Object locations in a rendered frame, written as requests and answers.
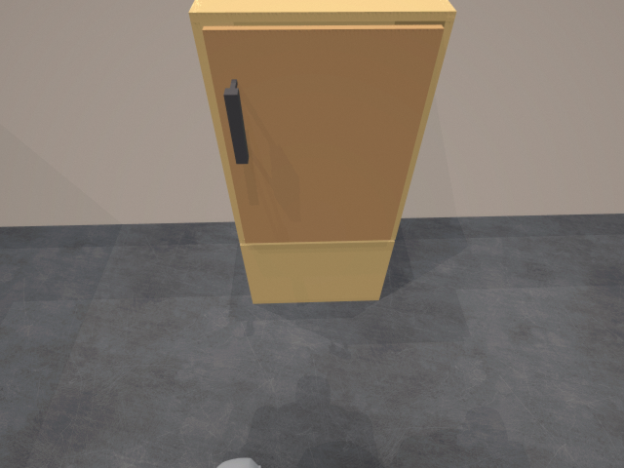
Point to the cupboard door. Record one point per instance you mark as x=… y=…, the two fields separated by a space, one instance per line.
x=331 y=116

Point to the handle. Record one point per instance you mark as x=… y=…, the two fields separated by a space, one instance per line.
x=236 y=123

